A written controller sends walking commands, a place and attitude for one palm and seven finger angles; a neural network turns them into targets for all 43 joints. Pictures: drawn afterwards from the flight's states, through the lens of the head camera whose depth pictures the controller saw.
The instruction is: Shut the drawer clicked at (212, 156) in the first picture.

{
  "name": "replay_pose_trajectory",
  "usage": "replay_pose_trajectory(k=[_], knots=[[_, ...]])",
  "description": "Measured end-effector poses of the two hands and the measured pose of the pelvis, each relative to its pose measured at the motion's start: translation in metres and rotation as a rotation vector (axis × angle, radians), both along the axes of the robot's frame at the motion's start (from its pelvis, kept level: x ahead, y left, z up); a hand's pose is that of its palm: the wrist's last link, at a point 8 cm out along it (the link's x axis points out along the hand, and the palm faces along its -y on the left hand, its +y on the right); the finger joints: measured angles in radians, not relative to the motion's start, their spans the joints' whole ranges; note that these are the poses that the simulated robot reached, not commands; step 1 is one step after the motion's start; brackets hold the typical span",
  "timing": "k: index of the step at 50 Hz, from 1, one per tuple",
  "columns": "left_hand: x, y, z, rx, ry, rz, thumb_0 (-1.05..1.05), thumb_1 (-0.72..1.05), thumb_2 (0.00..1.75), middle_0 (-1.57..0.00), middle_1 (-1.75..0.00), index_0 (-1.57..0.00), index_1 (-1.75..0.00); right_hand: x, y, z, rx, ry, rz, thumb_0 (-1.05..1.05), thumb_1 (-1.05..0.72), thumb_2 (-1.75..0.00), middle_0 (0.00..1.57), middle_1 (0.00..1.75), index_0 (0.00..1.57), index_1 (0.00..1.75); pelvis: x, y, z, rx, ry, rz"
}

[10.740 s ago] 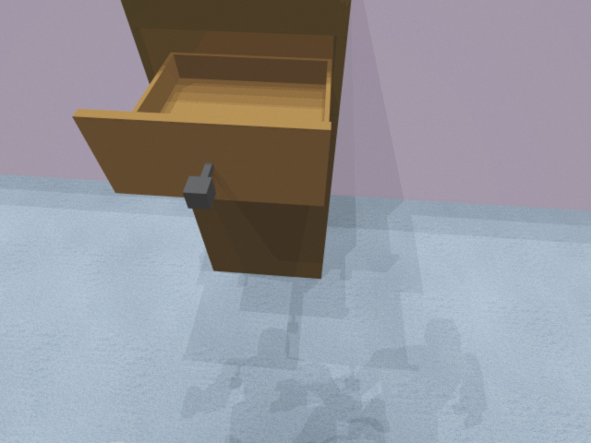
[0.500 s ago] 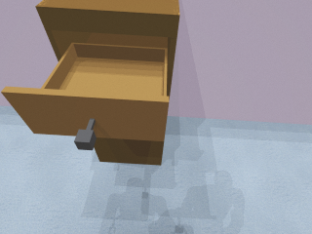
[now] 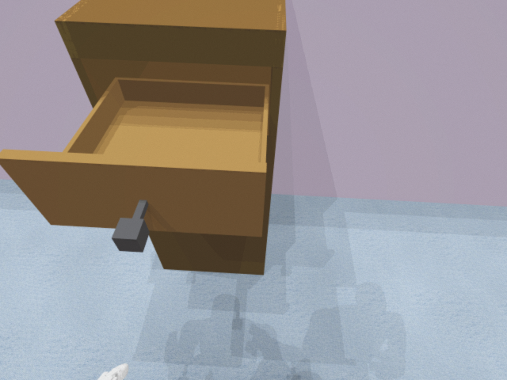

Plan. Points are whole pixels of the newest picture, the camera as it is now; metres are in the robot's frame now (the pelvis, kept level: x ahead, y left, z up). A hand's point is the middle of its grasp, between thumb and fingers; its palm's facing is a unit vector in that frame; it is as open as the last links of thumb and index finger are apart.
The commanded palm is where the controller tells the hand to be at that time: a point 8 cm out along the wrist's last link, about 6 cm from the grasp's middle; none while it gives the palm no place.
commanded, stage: raise the hand and make a fist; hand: left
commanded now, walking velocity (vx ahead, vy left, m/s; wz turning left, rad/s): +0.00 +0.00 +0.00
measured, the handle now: (135, 223) +0.32 +0.21 +0.09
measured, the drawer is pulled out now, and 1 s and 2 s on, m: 0.30 0.30 0.30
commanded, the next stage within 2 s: bring the fist close to the handle in 1.80 s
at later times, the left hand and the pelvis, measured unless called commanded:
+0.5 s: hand out of the picture +0.12 +0.17 +0.03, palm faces +0.06 -1.00 -0.08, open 5.0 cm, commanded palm +0.09 +0.23 +0.03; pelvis -0.05 -0.04 -0.05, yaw +3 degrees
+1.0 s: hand (95, 360) +0.13 +0.19 +0.10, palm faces +0.04 -1.00 -0.08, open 3.2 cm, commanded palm +0.08 +0.23 +0.12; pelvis -0.03 +0.00 -0.02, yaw +1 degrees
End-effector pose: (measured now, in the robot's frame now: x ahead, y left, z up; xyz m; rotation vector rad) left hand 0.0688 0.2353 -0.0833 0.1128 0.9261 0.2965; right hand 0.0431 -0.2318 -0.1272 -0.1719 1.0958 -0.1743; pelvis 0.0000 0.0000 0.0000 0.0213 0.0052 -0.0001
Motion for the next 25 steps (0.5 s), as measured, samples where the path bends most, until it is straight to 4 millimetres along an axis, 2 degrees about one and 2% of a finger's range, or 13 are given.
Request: replay_pose_trajectory(k=[2,4,5,7,9,11,15,18,21,25], knots=[[0.04,-0.001,0.042,0.034,-0.266,-0.02,0.03,0.94,0.9,-0.23,-0.33,-0.22,-0.32,0.022,-0.005,0.005,0.0,-0.143,0.01,0.01,-0.92,-0.9,0.2,0.3,0.2,0.3,-0.003,-0.002,-0.004,0.006,0.011,0.016],[0.071,-0.005,0.079,0.038,-0.511,-0.065,0.02,0.94,0.9,-0.25,-0.35,-0.24,-0.35,0.045,-0.011,0.01,-0.002,-0.259,0.024,0.01,-0.92,-0.9,0.2,0.3,0.2,0.3,-0.008,-0.004,-0.009,-0.003,0.034,0.018],[0.081,-0.01,0.093,0.029,-0.619,-0.099,0.02,0.93,0.9,-0.26,-0.36,-0.25,-0.36,0.056,-0.015,0.014,-0.002,-0.313,0.029,0.01,-0.91,-0.9,0.2,0.3,0.2,0.3,-0.011,-0.006,-0.012,-0.005,0.049,0.013],[0.089,-0.022,0.11,-0.015,-0.801,-0.183,0.02,0.93,0.9,-0.29,-0.4,-0.28,-0.39,0.079,-0.022,0.023,-0.006,-0.412,0.039,0.01,-0.91,-0.9,0.2,0.3,0.2,0.3,-0.017,-0.011,-0.02,-0.005,0.083,0.0],[0.083,-0.033,0.111,-0.062,-0.912,-0.278,0.01,0.93,0.9,-0.32,-0.43,-0.31,-0.43,0.099,-0.03,0.031,-0.015,-0.501,0.055,0.01,-0.91,-0.9,0.2,0.3,0.2,0.3,-0.024,-0.017,-0.03,-0.003,0.111,-0.008],[0.068,-0.037,0.1,-0.09,-0.921,-0.332,0.01,0.92,0.9,-0.35,-0.47,-0.35,-0.47,0.116,-0.038,0.04,-0.033,-0.572,0.074,0.01,-0.91,-0.9,0.2,0.3,0.2,0.3,-0.03,-0.023,-0.04,-0.002,0.124,-0.011],[0.027,-0.025,0.076,-0.092,-0.821,-0.256,0.01,0.91,0.9,-0.44,-0.55,-0.43,-0.55,0.139,-0.047,0.053,-0.073,-0.663,0.108,0.01,-0.91,-0.9,0.2,0.3,0.2,0.3,-0.038,-0.031,-0.053,-0.008,0.129,0.004],[0.004,-0.012,0.079,-0.025,-0.821,-0.17,0.02,0.91,0.9,-0.5,-0.61,-0.49,-0.61,0.143,-0.046,0.054,-0.089,-0.683,0.141,0.01,-0.91,-0.9,0.2,0.3,0.2,0.3,-0.041,-0.036,-0.056,-0.024,0.122,0.025],[0.003,-0.009,0.095,0.022,-0.908,-0.173,0.02,0.91,0.9,-0.55,-0.68,-0.55,-0.68,0.137,-0.039,0.047,-0.083,-0.663,0.177,0.01,-0.91,-0.9,0.2,0.3,0.2,0.3,-0.044,-0.04,-0.058,-0.041,0.112,0.044],[0.027,-0.015,0.115,-0.004,-0.974,-0.286,0.02,0.91,0.9,-0.63,-0.77,-0.63,-0.76,0.116,-0.028,0.031,-0.037,-0.604,0.175,0.01,-0.91,-0.9,0.2,0.3,0.2,0.3,-0.048,-0.04,-0.053,-0.051,0.093,0.051]])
